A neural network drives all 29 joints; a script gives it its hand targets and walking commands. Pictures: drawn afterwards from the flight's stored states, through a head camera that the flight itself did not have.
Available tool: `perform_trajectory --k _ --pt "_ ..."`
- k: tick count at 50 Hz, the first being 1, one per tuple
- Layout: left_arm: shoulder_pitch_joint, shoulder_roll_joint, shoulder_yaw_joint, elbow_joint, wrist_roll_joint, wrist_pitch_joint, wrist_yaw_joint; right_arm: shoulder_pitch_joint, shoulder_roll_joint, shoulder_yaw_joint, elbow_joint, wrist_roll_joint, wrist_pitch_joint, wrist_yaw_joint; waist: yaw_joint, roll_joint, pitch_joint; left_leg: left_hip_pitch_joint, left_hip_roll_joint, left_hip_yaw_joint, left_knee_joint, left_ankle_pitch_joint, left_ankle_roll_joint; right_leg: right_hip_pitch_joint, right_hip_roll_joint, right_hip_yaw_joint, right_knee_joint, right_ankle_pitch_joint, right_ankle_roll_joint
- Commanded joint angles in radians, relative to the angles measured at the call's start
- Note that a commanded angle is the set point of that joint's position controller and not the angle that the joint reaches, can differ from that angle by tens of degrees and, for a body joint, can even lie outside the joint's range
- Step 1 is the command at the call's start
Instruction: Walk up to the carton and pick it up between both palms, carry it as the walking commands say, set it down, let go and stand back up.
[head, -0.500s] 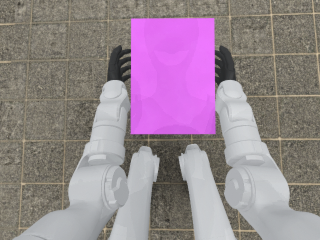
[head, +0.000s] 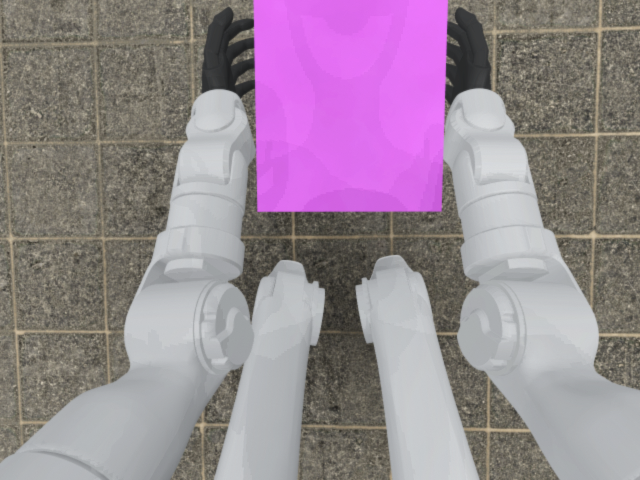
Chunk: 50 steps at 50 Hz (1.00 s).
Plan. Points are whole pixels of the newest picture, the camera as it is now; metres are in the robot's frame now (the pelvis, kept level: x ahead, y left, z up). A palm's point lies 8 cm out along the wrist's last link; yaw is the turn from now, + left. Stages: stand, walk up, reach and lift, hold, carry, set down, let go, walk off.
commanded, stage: set down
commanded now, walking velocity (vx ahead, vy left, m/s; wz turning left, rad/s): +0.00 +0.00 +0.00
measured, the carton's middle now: (341, 115) +0.50 -0.01 -0.19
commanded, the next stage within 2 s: none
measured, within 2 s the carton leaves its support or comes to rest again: rests again in 1.44 s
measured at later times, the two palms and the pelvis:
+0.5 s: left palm (242, 96) +0.53 +0.11 -0.20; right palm (444, 91) +0.53 -0.15 -0.20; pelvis +0.00 +0.00 -0.05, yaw +0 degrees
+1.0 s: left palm (246, 95) +0.54 +0.11 -0.22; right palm (441, 89) +0.54 -0.15 -0.22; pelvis +0.00 +0.00 -0.07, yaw +1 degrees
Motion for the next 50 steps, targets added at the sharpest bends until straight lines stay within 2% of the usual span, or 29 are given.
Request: perform_trajectory --k 1,28,34,37,50 --pt "-0.666 -0.98 -0.465 0.0 -0.093 -0.014 -0.186 -0.704 0.933 0.444 -0.064 0.084 -0.037 0.189 -0.013 -0.031 -1.171 0.505 -0.03 0.167 -0.139 0.281 0.029 0.65 0.027 -0.178 -0.128 0.308 -0.035" --pt "-0.837 -0.884 -0.518 -0.018 -0.182 -0.024 -0.199 -0.857 0.854 0.476 -0.039 0.162 -0.042 0.212 -0.015 -0.031 -1.164 0.416 -0.013 0.187 0.058 0.363 0.026 0.543 0.007 -0.195 0.068 0.392 -0.032" --pt "-0.881 -0.903 -0.586 -0.079 -0.238 -0.024 -0.191 -0.906 0.865 0.527 -0.103 0.212 -0.043 0.212 -0.024 -0.025 -1.312 0.493 -0.012 0.186 0.094 0.437 0.026 0.597 0.007 -0.205 0.106 0.46 -0.033" --pt "-0.88 -0.904 -0.603 -0.083 -0.253 -0.023 -0.187 -0.908 0.865 0.535 -0.107 0.225 -0.042 0.213 -0.027 -0.013 -1.291 0.487 -0.013 0.185 0.098 0.448 0.025 0.585 0.007 -0.203 0.11 0.47 -0.034" --pt "-0.857 -0.873 -0.482 0.026 -0.18 -0.019 -0.218 -0.877 0.846 0.417 0.016 0.146 -0.034 0.249 -0.022 -0.018 -1.036 0.333 -0.01 0.189 0.092 0.302 0.036 0.426 0.0 -0.199 0.108 0.325 -0.043"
